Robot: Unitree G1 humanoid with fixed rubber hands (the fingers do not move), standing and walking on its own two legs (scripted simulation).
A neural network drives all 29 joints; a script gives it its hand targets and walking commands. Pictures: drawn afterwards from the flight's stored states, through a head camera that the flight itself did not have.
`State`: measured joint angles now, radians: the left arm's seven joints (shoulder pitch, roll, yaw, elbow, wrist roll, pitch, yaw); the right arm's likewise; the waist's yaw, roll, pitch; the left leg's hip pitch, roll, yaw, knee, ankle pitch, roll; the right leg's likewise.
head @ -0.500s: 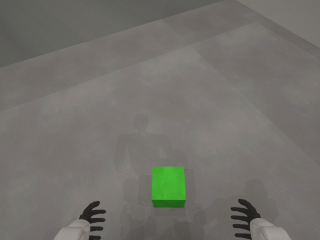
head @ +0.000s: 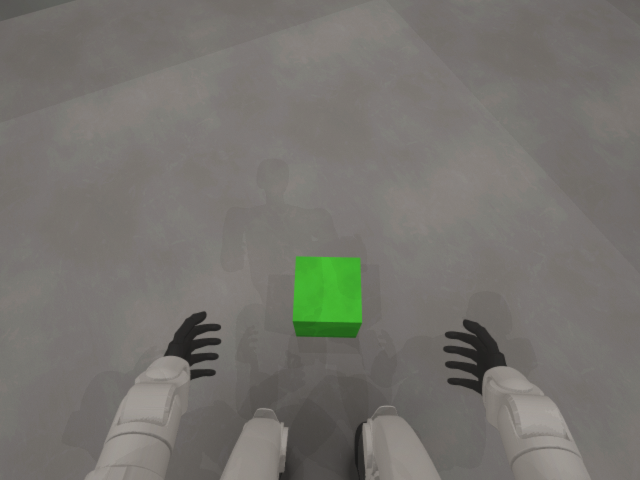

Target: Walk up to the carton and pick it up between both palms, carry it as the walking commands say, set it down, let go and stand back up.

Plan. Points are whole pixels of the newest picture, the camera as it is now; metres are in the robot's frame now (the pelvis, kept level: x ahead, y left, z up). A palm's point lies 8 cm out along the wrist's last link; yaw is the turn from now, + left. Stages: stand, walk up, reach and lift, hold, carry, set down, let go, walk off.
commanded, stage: reach and lift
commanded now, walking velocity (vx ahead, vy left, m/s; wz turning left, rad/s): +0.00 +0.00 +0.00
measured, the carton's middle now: (327, 298) +0.52 -0.01 -0.61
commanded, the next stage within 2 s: none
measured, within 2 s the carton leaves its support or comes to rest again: neither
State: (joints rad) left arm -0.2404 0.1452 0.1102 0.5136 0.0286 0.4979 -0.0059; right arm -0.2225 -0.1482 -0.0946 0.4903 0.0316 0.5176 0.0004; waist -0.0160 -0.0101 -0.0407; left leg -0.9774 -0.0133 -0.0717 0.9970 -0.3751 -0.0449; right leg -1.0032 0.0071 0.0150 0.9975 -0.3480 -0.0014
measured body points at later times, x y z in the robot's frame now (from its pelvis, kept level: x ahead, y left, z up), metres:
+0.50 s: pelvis -0.02 +0.00 -0.03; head +0.24 -0.01 +0.33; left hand +0.44 +0.16 -0.15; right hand +0.44 -0.17 -0.15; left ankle +0.05 +0.14 -0.66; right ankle +0.06 -0.12 -0.66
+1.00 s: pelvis +0.01 +0.01 -0.04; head +0.34 +0.00 +0.27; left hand +0.52 +0.17 -0.18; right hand +0.52 -0.17 -0.19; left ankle +0.05 +0.15 -0.66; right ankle +0.07 -0.12 -0.66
